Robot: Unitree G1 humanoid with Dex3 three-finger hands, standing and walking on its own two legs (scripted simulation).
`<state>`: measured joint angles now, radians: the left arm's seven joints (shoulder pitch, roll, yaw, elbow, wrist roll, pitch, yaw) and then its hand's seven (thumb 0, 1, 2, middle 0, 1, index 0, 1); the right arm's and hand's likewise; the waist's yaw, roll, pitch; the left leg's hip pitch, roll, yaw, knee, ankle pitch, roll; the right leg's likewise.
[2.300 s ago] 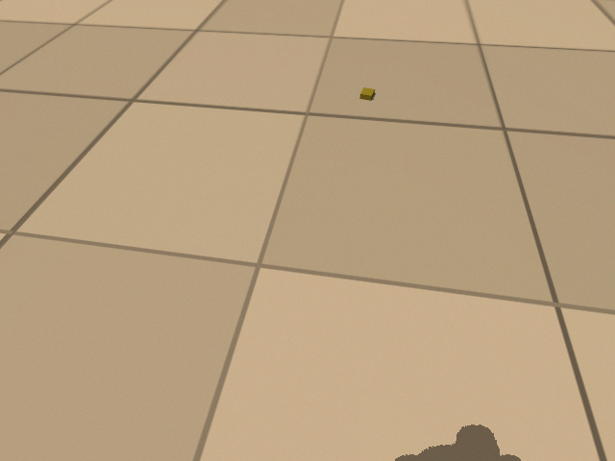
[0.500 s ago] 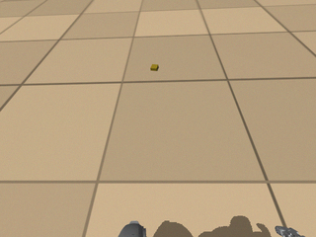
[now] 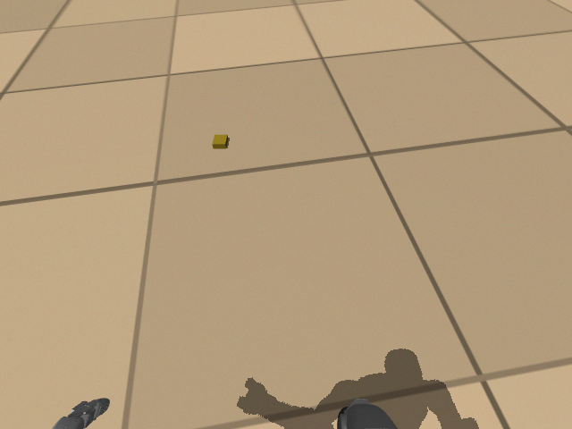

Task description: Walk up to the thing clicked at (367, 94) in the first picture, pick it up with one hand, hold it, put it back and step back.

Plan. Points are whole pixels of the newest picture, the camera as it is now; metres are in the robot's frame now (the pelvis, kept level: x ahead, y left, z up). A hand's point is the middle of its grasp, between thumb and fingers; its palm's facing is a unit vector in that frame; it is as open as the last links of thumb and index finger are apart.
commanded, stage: walk up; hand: left
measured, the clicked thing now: (220, 141) +1.69 +0.33 -0.75
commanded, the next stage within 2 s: none
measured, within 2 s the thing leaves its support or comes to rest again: neither
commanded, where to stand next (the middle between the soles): +1.33 +0.08 m, yaw +1 degrees
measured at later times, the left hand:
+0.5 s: hand (138, 355) +0.29 +0.27 -0.14, palm faces +0.04 -0.92 -0.39, open 7.4 cm
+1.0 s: hand (178, 192) +0.67 +0.25 -0.13, palm faces -0.05 -0.92 -0.39, open 7.4 cm
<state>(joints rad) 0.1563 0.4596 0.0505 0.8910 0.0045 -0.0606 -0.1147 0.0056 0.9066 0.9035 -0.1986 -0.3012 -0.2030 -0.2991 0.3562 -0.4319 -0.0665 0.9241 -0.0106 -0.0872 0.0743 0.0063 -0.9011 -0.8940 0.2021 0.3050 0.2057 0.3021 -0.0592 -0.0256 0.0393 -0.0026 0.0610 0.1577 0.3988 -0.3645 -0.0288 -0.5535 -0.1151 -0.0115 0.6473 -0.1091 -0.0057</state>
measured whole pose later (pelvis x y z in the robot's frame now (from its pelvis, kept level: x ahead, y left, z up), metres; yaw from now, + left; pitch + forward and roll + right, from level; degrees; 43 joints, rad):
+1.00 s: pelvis +0.56 -0.02 -0.01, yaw +1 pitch -2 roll +2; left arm 0.18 0.41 0.05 0.91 0.01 -0.06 -0.08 0.01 0.91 0.90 -0.20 -0.30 -0.20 -0.30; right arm 0.35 -0.42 -0.06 0.89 -0.01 -0.07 0.06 0.01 -0.90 -0.89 0.20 0.31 0.21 0.30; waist -0.04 0.01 0.07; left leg -0.01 0.03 0.09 0.51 -0.46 -0.02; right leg -0.43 -0.07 -0.04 0.57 -0.11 -0.02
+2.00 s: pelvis +0.95 -0.01 -0.01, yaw +3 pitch -3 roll +1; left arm 0.27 0.40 0.06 0.92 0.02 -0.09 -0.05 0.01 0.91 0.90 -0.20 -0.30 -0.20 -0.30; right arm 0.32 -0.44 -0.07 0.87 -0.01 -0.03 0.05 0.01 -0.90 -0.89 0.20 0.30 0.20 0.30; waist -0.01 0.08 0.09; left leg -0.18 0.08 0.05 0.76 -0.46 0.03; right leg -0.38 -0.04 -0.07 0.63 -0.20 -0.02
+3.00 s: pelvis +1.21 +0.05 -0.01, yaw +1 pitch -4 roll +1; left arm 0.24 0.37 0.02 0.87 0.01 -0.07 -0.01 0.00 0.90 0.90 -0.20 -0.30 -0.21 -0.30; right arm 0.28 -0.40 -0.03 0.86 0.00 0.01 0.02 0.01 -0.91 -0.89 0.20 0.30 0.20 0.30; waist 0.00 0.06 0.13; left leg -0.35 0.00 0.02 1.01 -0.54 0.04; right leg -0.35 -0.02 -0.04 0.62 -0.20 -0.04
